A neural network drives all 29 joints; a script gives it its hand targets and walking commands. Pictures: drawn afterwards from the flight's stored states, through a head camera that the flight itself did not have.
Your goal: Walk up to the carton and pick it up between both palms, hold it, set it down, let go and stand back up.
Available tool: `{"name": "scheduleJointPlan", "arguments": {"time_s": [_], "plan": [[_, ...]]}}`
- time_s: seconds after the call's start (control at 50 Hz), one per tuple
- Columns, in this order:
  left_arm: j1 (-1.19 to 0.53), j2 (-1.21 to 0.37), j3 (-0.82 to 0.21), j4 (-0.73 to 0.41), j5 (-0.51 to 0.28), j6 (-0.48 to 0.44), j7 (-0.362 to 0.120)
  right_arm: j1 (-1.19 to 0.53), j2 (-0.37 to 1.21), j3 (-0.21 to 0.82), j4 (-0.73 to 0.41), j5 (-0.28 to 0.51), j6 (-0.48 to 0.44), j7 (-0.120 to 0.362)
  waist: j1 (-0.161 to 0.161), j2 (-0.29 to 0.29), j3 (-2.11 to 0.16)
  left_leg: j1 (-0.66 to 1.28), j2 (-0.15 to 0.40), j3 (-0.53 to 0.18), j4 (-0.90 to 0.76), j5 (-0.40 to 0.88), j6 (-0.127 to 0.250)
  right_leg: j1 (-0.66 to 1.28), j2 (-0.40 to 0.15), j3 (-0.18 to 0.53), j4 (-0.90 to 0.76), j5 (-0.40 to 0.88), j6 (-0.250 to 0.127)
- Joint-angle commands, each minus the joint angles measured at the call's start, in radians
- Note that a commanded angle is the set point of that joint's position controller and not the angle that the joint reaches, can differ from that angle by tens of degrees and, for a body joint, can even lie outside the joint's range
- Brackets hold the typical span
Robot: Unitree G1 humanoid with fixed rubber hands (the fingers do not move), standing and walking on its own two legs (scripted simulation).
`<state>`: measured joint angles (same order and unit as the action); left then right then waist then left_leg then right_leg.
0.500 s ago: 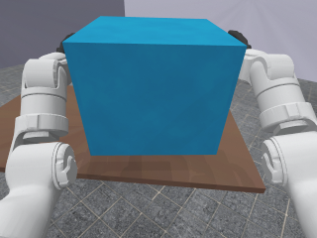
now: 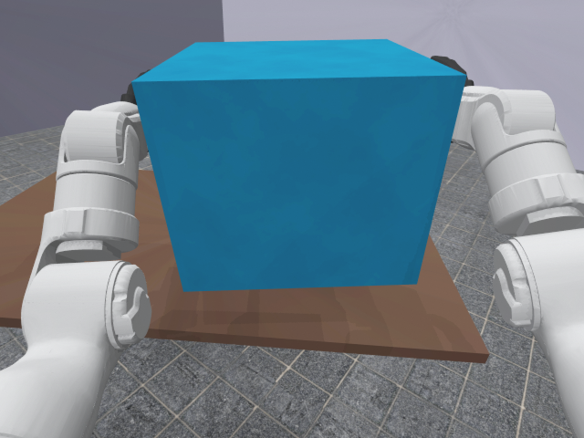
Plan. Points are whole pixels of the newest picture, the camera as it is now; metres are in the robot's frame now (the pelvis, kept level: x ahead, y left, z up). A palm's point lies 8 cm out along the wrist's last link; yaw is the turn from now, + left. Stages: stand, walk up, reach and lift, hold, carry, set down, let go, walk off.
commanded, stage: hold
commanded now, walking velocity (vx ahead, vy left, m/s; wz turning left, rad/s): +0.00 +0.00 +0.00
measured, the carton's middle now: (295, 152) +0.40 +0.00 +0.30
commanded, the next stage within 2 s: set down in 0.42 s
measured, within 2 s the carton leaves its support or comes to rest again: neither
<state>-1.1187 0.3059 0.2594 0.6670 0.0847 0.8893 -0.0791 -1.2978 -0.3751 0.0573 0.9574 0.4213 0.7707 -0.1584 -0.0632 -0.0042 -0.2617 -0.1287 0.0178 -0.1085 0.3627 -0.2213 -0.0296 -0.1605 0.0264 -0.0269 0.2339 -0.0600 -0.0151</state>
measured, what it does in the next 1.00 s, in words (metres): stands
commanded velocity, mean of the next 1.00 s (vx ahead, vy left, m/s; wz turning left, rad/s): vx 0.00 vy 0.00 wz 0.00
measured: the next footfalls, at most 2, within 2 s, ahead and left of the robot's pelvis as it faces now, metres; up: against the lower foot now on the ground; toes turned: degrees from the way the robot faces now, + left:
none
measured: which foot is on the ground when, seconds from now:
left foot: down 0.00-1.00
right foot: down 0.00-1.00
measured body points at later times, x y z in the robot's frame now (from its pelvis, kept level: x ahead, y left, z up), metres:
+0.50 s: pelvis +0.00 -0.01 +0.00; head -0.10 +0.01 +0.44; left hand +0.38 +0.20 +0.35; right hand +0.37 -0.19 +0.37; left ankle -0.01 +0.14 -0.75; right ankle +0.04 -0.11 -0.75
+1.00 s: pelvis +0.01 +0.00 +0.00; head -0.06 +0.02 +0.44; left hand +0.42 +0.21 +0.35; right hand +0.41 -0.18 +0.36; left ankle -0.01 +0.14 -0.75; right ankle +0.04 -0.11 -0.75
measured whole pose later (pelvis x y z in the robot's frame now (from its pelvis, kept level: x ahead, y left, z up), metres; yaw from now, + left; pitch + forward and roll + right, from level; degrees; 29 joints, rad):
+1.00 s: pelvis +0.01 +0.00 +0.00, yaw +0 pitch -3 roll -1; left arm -1.16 0.31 0.35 0.65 0.19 0.76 -0.12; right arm -1.28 -0.30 -0.04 0.97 0.31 0.54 -0.11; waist -0.08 -0.03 -0.14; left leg -0.06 0.02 -0.11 0.33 -0.23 -0.03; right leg -0.10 0.03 -0.03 0.22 -0.08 -0.02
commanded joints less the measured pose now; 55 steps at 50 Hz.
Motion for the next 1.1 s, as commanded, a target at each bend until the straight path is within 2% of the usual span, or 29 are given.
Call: {"name": "scheduleJointPlan", "arguments": {"time_s": [0.0,0.18,0.36,0.4,0.42,0.5,0.62,0.64,0.66,0.74,0.8,0.88,1.0,1.08], "plan": [[-0.759,-0.560,-0.200,-0.224,-0.211,-0.076,-0.149,-0.712,0.611,0.065,-0.342,0.191,-0.046,0.168,-0.001,0.053,-0.242,-0.245,-0.029,0.004,-0.094,0.141,-0.004,0.402,0.021,0.089,0.055,0.134,-0.024],[-0.758,-0.523,-0.193,-0.215,-0.223,-0.084,-0.154,-0.723,0.643,0.078,-0.409,0.194,-0.048,0.139,-0.005,0.013,-0.268,-0.217,-0.050,0.015,-0.072,0.149,0.015,0.394,0.010,0.087,0.040,0.132,-0.004],[-0.762,-0.514,-0.201,-0.197,-0.230,-0.088,-0.160,-0.720,0.630,0.069,-0.415,0.184,-0.046,0.120,-0.017,0.026,-0.266,-0.221,-0.051,0.016,-0.074,0.127,0.013,0.385,0.006,0.086,0.036,0.105,-0.003],[-0.762,-0.520,-0.204,-0.196,-0.229,-0.088,-0.160,-0.716,0.622,0.066,-0.407,0.181,-0.045,0.121,-0.019,0.039,-0.260,-0.225,-0.048,0.014,-0.078,0.120,0.009,0.383,0.006,0.085,0.037,0.098,-0.007],[-0.834,-0.531,-0.221,-0.210,-0.247,-0.098,-0.155,-0.797,0.595,0.060,-0.403,0.180,-0.062,0.136,-0.022,0.079,-0.258,-0.251,-0.049,0.030,-0.095,0.081,0.007,0.382,0.010,0.082,0.048,0.052,-0.006],[-0.881,-0.558,-0.226,-0.189,-0.269,-0.147,-0.135,-0.831,0.621,0.041,-0.371,0.144,-0.110,0.164,-0.012,0.062,-0.299,-0.271,-0.045,0.030,-0.102,0.043,0.015,0.406,0.010,0.072,0.064,0.043,-0.002],[-0.828,-0.493,-0.143,-0.069,-0.198,-0.203,-0.154,-0.777,0.578,-0.023,-0.205,0.057,-0.185,0.178,-0.011,0.027,-0.214,-0.256,-0.047,0.038,-0.113,0.048,0.024,0.407,-0.001,0.057,0.054,0.033,-0.009],[-0.900,-0.477,-0.118,-0.127,-0.182,-0.216,-0.160,-0.783,0.609,-0.043,-0.185,0.051,-0.195,0.186,-0.011,0.054,-0.190,-0.210,-0.035,0.016,-0.115,0.107,0.004,0.362,0.005,0.056,0.061,0.045,-0.025],[-0.872,-0.475,-0.102,-0.079,-0.155,-0.210,-0.167,-0.773,0.574,-0.050,-0.164,0.032,-0.203,0.191,-0.012,0.061,-0.173,-0.192,-0.040,0.026,-0.109,0.121,-0.004,0.362,0.004,0.064,0.049,0.046,-0.029],[-0.774,-0.441,-0.071,-0.025,-0.091,-0.192,-0.206,-0.718,0.517,-0.060,-0.123,-0.006,-0.224,0.198,-0.014,0.040,-0.126,-0.175,-0.038,0.039,-0.119,0.132,0.004,0.370,0.002,0.059,0.030,0.040,-0.034],[-0.743,-0.446,-0.073,-0.053,-0.077,-0.183,-0.222,-0.702,0.500,-0.058,-0.157,-0.008,-0.244,0.202,-0.017,0.043,-0.135,-0.145,-0.042,0.052,-0.113,0.180,0.001,0.375,0.007,0.051,0.026,0.066,-0.032],[-0.720,-0.469,-0.092,-0.139,-0.078,-0.184,-0.218,-0.689,0.502,-0.040,-0.242,0.000,-0.280,0.203,-0.023,0.054,-0.184,-0.080,-0.051,0.069,-0.085,0.297,-0.011,0.397,0.019,0.034,0.031,0.121,-0.025],[-0.708,-0.527,-0.167,-0.280,-0.114,-0.205,-0.178,-0.690,0.542,0.023,-0.395,0.028,-0.322,0.195,-0.031,0.074,-0.299,-0.011,-0.068,0.076,-0.037,0.433,-0.030,0.446,0.035,0.017,0.052,0.224,-0.013],[-0.700,-0.559,-0.205,-0.330,-0.134,-0.221,-0.141,-0.681,0.569,0.061,-0.438,0.036,-0.332,0.194,-0.029,0.076,-0.329,0.003,-0.071,0.069,-0.021,0.462,-0.038,0.454,0.041,0.013,0.059,0.258,-0.006]]}}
